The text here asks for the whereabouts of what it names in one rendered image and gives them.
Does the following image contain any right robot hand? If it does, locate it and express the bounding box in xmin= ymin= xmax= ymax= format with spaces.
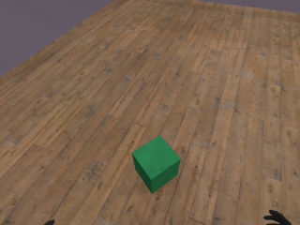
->
xmin=263 ymin=209 xmax=292 ymax=225

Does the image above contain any carton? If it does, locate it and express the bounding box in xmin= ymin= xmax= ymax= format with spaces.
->
xmin=131 ymin=135 xmax=181 ymax=194

